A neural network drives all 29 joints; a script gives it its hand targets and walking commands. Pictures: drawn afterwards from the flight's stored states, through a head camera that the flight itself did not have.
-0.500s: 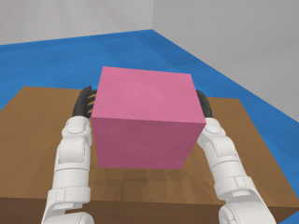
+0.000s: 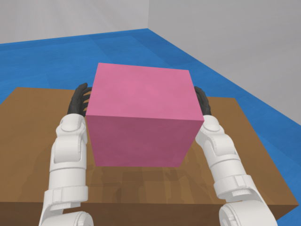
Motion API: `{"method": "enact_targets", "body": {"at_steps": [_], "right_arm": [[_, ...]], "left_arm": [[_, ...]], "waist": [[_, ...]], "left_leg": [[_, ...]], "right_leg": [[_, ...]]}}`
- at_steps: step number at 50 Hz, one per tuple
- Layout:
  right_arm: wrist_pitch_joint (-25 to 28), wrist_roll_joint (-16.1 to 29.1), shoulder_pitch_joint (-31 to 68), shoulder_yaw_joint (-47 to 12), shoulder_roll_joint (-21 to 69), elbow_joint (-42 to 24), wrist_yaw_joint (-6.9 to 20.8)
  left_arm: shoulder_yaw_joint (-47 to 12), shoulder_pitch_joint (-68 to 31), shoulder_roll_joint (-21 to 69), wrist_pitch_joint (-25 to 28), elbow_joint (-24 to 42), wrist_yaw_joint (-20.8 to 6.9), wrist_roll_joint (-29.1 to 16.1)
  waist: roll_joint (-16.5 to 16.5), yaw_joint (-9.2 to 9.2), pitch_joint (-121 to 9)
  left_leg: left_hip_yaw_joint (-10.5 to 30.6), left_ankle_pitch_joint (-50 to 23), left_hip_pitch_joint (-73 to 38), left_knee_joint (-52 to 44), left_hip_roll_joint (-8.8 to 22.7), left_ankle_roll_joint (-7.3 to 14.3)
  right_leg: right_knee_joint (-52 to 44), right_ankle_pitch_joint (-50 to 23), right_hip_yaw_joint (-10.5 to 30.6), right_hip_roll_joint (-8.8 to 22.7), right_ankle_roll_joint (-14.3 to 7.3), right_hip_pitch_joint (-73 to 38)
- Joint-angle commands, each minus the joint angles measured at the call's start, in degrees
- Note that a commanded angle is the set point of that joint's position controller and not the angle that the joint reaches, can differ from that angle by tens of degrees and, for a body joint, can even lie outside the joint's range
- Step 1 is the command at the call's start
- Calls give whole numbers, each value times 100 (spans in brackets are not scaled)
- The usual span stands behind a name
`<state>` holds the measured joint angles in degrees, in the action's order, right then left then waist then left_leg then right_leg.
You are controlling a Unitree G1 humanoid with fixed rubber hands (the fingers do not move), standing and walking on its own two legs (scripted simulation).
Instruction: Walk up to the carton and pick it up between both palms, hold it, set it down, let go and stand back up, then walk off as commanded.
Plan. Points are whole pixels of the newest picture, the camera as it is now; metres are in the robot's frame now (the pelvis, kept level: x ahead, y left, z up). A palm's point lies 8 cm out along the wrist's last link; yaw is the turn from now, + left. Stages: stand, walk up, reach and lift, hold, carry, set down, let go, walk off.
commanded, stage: reach and lift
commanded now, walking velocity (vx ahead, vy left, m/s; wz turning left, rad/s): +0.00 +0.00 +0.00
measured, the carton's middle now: (141, 118) +0.37 +0.00 +0.14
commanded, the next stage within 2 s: hold in 0.24 s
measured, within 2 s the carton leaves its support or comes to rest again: neither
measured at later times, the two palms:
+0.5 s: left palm (74, 112) +0.36 +0.16 +0.17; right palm (203, 110) +0.36 -0.16 +0.17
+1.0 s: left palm (70, 110) +0.35 +0.17 +0.19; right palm (203, 106) +0.36 -0.15 +0.19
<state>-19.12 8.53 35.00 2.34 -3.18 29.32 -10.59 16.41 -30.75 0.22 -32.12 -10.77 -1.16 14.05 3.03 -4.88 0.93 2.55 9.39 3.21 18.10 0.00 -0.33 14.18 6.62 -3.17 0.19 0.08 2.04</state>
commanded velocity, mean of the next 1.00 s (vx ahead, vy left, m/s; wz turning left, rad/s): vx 0.00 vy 0.00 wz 0.00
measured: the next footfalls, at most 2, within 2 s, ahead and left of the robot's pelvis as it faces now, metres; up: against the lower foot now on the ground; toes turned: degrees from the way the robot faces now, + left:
none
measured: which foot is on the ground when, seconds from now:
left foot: down 0.00-1.00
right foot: down 0.00-1.00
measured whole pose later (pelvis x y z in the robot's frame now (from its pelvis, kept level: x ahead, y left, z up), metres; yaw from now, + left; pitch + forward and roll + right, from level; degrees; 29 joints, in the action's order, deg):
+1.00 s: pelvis -0.01 -0.01 +0.00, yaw +0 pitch -6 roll -1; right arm -24.9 10.8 38.6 2.4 -3.2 26.7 -11.3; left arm 17.8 -32.2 -0.1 -39.8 -5.2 -2.6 15.6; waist 2.7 -4.5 -0.3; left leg 2.8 9.2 3.2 18.6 0.6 -0.9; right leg 14.4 6.4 -3.4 -0.4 -0.5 1.9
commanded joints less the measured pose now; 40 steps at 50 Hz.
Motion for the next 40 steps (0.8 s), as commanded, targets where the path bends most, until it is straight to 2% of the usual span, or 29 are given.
{"method": "enact_targets", "body": {"at_steps": [1, 2, 3, 5, 8, 9, 10, 12, 13, 14, 15, 16, 17, 18, 19, 20, 21, 22, 24, 25, 29, 30, 31, 33, 34, 35, 37, 38, 40], "right_arm": [[704, 538, 4371, -2114, 3041, -2327, 761], [640, 501, 4283, -2053, 2994, -2198, 780], [629, 432, 4471, -2069, 3027, -2330, 783], [554, 328, 4427, -1838, 3022, -2005, 781], [628, 456, 4628, -1930, 3079, -2074, 841], [630, 499, 4752, -2038, 3116, -2251, 825], [540, 408, 4634, -1864, 2931, -1888, 824], [534, 546, 4367, -2016, 3005, -2136, 744], [562, 570, 4470, -2104, 3036, -2433, 719], [461, 688, 4198, -2096, 2971, -2174, 678], [483, 753, 4255, -2106, 2971, -2530, 653], [408, 679, 4113, -2211, 2945, -2504, 634], [285, 630, 3990, -2136, 2880, -2169, 630], [298, 577, 4212, -2013, 2871, -2325, 636], [331, 643, 4253, -2152, 3012, -2625, 620], [326, 703, 4220, -2319, 3162, -2839, 628], [294, 716, 4088, -2189, 2973, -2673, 619], [265, 787, 4210, -2375, 3030, -2953, 580], [134, 713, 4046, -2283, 2898, -2785, 540], [64, 732, 3841, -2211, 2895, -2430, 565], [151, 995, 4388, -2490, 3039, -3323, 564], [50, 827, 4108, -2275, 2876, -3012, 572], [36, 857, 4305, -2334, 2992, -3083, 571], [-38, 721, 4216, -2102, 2921, -2604, 634], [-63, 839, 4074, -2318, 3025, -2731, 621], [-47, 838, 4516, -2204, 2934, -2736, 661], [-45, 800, 4242, -2184, 2965, -2579, 686], [9, 847, 4553, -2259, 3070, -2799, 709], [-52, 718, 4433, -2104, 3014, -2520, 709]], "left_arm": [[-3159, -3849, 3112, 254, 1023, -798, -916], [-3053, -3897, 3112, 241, 890, -793, -916], [-2984, -3846, 2995, 225, 772, -785, -886], [-2671, -3731, 2977, 165, 454, -854, -763], [-2912, -4208, 3076, 217, 871, -773, -869], [-2772, -3838, 3064, 123, 615, -782, -788], [-2471, -3744, 2867, 14, 156, -818, -652], [-2761, -3622, 3071, 29, 787, -841, -823], [-2912, -3622, 3061, 23, 883, -851, -866], [-2807, -3548, 2983, 17, 954, -828, -807], [-2927, -3585, 2988, 1, 1290, -844, -896], [-3037, -3660, 2937, -14, 1358, -875, -949], [-2818, -3570, 2787, -83, 1031, -915, -735], [-2840, -3616, 2847, -122, 933, -924, -813], [-2946, -3633, 2935, -130, 1301, -963, -875], [-2947, -3688, 2879, -104, 1469, -924, -923], [-2859, -3637, 2831, -122, 1531, -903, -860], [-2842, -3333, 2748, -203, 1389, -937, -836], [-2724, -3284, 2650, -302, 1228, -1026, -776], [-2798, -3527, 2685, -308, 1478, -1029, -786], [-2992, -3648, 2904, -323, 1904, -977, -948], [-2893, -3586, 2740, -394, 1637, -968, -883], [-2816, -3640, 2634, -399, 1502, -977, -864], [-2672, -3493, 2665, -440, 1222, -1023, -741], [-2640, -3431, 2708, -465, 1521, -1037, -750], [-2661, -3775, 2685, -503, 1322, -1013, -761], [-2876, -3893, 2894, -460, 1669, -979, -817], [-2978, -4028, 2943, -406, 1677, -925, -971], [-2836, -3939, 2838, -459, 1332, -941, -821]], "waist": [[-646, -79, -2956], [-670, -48, -2892], [-448, 20, -2615], [-368, -31, -2094], [-624, 34, -2787], [-513, 151, -2754], [-424, 146, -2102], [-440, 14, -2766], [-466, -26, -2991], [-534, 39, -2849], [-576, -98, -2896], [-383, -168, -2995], [-403, -107, -2341], [-442, -154, -2182], [-506, -149, -2646], [-333, -10, -2685], [-542, -19, -2719], [-368, 41, -2703], [-351, -54, -2171], [-485, -142, -2320], [-492, 89, -2940], [-555, -107, -2612], [-340, 43, -2468], [-411, -14, -2036], [-311, 134, -2283], [-443, 154, -2208], [-585, -11, -2537], [-491, 90, -2811], [-505, 20, -2396]], "left_leg": [[-128, -2088, -909, 76, -280, -356], [-131, -1944, -909, 56, -256, -394], [-155, -1626, -677, -16, -295, -281], [-182, -1111, -416, -202, -296, -186], [-140, -1331, -648, -94, -251, -239], [-231, -1458, -660, -61, -283, -189], [-240, -1021, -403, -209, -287, -142], [-172, -1952, -661, 9, -287, -227], [-212, -1940, -765, 76, -313, -261], [-170, -2111, -791, 110, -326, -294], [-184, -2465, -877, 184, -329, -357], [-178, -2366, -905, 202, -338, -343], [-163, -1787, -532, 3, -338, -262], [-201, -1458, -298, -95, -354, -255], [-235, -1683, -526, -24, -343, -233], [-230, -1865, -542, 15, -306, -225], [-232, -1820, -622, 22, -372, -277], [-221, -2009, -566, 31, -356, -211], [-233, -1752, -390, -4, -390, -188], [-207, -1650, -621, -18, -336, -224], [-257, -1970, -665, 95, -352, -240], [-184, -1769, -649, 53, -327, -250], [-227, -1495, -425, 6, -349, -188], [-232, -1100, -320, -161, -329, -189], [-265, -1338, -381, -137, -318, -132], [-250, -1021, -231, -179, -350, -123], [-254, -1475, -584, -91, -280, -245], [-236, -1390, -622, -43, -274, -258], [-265, -1189, -424, -105, -312, -241]], "right_leg": [[103, -1212, -179, -401, 115, -771], [71, -881, -202, -430, 69, -680], [-21, -862, -141, -380, 100, -625], [-92, -495, -136, -317, 90, -595], [59, -540, -154, -353, 78, -637], [15, -749, -107, -343, 91, -722], [-98, -287, -118, -339, 68, -476], [70, -1284, -119, -364, 99, -1010], [90, -1447, -100, -357, 135, -1063], [115, -1527, -120, -384, 122, -1022], [161, -1929, -97, -384, 135, -1140], [133, -1895, -112, -407, 156, -1132], [43, -1366, -88, -359, 182, -1015], [-2, -961, -137, -373, 141, -913], [39, -1344, -81, -325, 166, -1127], [159, -1538, -68, -366, 195, -1114], [111, -1454, -80, -360, 160, -1060], [143, -1894, -28, -325, 201, -1283], [93, -1825, -6, -285, 208, -1204], [84, -1388, -59, -336, 185, -1004], [137, -1582, -50, -365, 193, -1121], [115, -1421, -47, -352, 164, -958], [63, -1187, -47, -387, 175, -929], [6, -823, -83, -326, 171, -743], [2, -955, -39, -338, 163, -922], [-31, -621, -27, -313, 129, -857], [73, -835, -104, -402, 111, -817], [57, -733, -94, -422, 81, -767], [41, -653, -97, -396, 84, -671]]}}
